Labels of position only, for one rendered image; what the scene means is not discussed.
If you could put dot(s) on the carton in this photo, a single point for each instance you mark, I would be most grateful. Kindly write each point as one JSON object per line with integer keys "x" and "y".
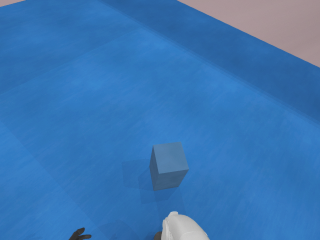
{"x": 168, "y": 165}

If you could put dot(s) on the robot right shin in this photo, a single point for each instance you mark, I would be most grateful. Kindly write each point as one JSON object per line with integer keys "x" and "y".
{"x": 172, "y": 213}

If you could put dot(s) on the right robot thigh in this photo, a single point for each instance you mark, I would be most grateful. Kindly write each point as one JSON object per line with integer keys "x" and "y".
{"x": 182, "y": 227}

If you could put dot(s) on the left robot hand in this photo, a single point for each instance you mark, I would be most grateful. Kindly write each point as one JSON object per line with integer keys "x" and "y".
{"x": 77, "y": 235}

